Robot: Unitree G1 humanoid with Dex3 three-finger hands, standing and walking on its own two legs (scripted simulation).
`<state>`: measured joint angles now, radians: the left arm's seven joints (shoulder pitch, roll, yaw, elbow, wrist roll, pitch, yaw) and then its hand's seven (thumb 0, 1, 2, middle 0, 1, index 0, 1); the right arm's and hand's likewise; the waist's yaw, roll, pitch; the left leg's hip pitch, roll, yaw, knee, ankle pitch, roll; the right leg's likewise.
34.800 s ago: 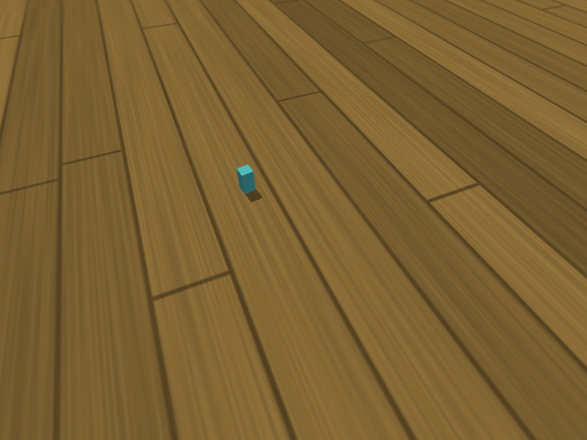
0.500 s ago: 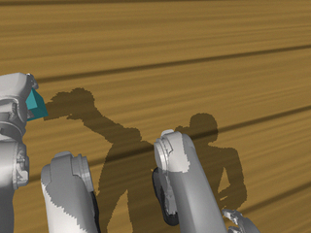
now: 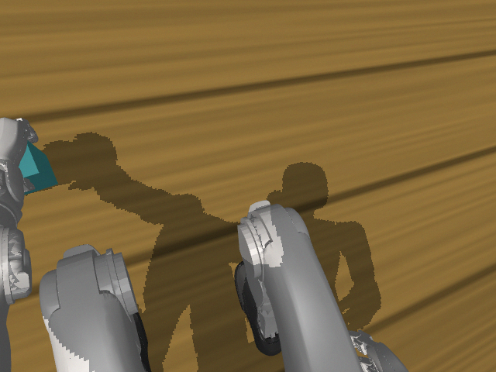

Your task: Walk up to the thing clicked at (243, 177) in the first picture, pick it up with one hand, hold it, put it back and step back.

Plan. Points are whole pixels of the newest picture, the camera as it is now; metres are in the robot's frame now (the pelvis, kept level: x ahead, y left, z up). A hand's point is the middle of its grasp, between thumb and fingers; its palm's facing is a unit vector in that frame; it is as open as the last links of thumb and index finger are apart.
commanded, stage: rest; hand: left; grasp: from above
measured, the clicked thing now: (23, 168) +0.48 +0.28 -0.25
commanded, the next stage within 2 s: open in 0.30 s
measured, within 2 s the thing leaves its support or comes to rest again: neither
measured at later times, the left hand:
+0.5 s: hand (9, 164) +0.47 +0.28 -0.19, palm faces -0.43 -0.13 -0.89, open 9.3 cm
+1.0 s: hand (14, 166) +0.47 +0.28 -0.21, palm faces -0.43 -0.12 -0.90, open 10.6 cm
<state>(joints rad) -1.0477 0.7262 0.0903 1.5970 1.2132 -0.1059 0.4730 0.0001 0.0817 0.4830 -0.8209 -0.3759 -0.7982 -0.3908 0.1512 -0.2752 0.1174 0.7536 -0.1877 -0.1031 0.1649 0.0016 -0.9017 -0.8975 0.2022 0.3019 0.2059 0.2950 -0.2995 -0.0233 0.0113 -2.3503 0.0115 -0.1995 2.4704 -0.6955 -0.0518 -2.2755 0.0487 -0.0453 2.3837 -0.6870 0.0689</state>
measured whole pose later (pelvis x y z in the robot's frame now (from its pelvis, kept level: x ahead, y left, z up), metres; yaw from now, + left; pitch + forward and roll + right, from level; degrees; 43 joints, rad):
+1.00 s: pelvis +0.00 +0.00 -0.01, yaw -2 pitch +31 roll -10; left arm -1.06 0.79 0.09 1.66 1.22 -0.11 0.54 0.00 -0.03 0.70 -0.54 -0.66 -0.54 -0.66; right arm 0.15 -0.29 0.15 0.75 -0.22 -0.15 0.22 0.00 -0.90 -0.90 0.20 0.30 0.21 0.30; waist -0.33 -0.04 0.04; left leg -2.36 0.01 -0.23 2.51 -0.71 -0.05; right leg -2.27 0.06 -0.07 2.39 -0.69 0.07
